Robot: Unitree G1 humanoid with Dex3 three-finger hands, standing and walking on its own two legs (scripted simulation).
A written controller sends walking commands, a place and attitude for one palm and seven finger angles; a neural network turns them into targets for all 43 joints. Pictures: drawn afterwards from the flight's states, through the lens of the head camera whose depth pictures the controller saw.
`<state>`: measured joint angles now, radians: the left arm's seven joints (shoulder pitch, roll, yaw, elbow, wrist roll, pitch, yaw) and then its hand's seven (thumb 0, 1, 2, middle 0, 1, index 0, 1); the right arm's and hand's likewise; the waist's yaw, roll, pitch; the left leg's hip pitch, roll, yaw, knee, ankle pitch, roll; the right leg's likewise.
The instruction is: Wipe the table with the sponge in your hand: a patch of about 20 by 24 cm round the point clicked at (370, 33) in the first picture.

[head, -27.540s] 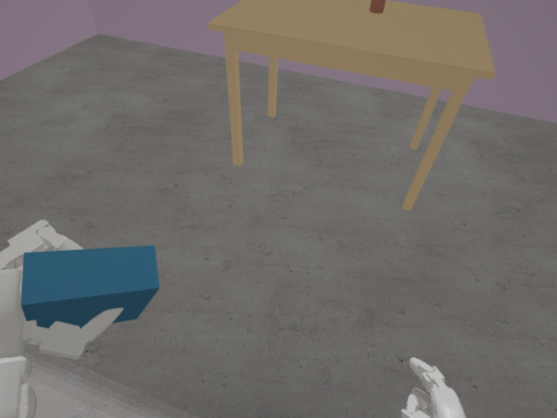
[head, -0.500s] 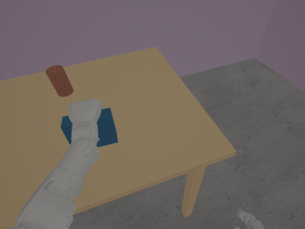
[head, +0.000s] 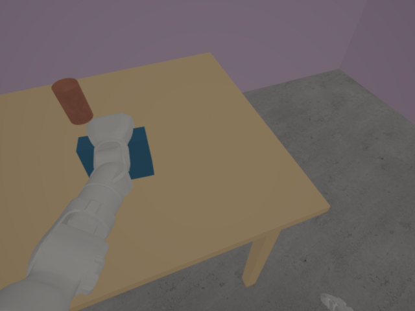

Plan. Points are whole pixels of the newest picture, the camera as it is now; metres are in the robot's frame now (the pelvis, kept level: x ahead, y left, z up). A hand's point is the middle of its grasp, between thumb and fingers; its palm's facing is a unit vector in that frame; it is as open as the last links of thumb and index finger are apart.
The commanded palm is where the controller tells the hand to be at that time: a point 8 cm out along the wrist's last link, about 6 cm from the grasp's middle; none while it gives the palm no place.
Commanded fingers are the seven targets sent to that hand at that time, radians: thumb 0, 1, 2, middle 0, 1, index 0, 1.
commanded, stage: wipe forward along the third lane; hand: left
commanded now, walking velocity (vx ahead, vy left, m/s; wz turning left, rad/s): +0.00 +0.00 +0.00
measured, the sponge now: (120, 162) +0.42 +0.22 +0.03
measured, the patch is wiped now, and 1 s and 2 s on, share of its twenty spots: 1.00 1.00 1.00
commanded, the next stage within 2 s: wipe back along the third lane in 0.02 s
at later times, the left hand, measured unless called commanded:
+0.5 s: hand (118, 147) +0.44 +0.21 +0.07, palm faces -0.02 -0.02 -1.00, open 8.9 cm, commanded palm +0.39 +0.20 +0.10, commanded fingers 0.00 0.10 1.30 -1.20 -1.60 -1.20 -1.60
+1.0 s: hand (125, 168) +0.38 +0.19 +0.07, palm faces +0.04 -0.05 -1.00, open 8.9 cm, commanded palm +0.32 +0.17 +0.10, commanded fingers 0.00 0.10 1.30 -1.20 -1.60 -1.20 -1.60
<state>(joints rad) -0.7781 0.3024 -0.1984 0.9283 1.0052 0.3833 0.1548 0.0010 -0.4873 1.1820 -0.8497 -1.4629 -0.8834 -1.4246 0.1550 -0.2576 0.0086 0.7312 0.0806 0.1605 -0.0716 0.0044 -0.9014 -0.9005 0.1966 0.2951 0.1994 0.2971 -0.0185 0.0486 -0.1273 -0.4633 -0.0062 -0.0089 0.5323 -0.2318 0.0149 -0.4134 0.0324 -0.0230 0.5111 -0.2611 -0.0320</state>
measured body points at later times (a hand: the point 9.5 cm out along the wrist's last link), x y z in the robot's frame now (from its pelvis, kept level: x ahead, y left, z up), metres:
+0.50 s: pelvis +0.01 +0.02 +0.00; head +0.03 +0.00 +0.45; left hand +0.43 +0.21 +0.12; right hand +0.14 -0.23 -0.13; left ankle +0.01 +0.11 -0.73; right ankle -0.01 -0.10 -0.73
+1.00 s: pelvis +0.03 +0.01 +0.00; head +0.02 -0.02 +0.45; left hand +0.37 +0.18 +0.12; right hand +0.23 -0.21 -0.10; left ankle +0.01 +0.11 -0.73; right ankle -0.01 -0.10 -0.73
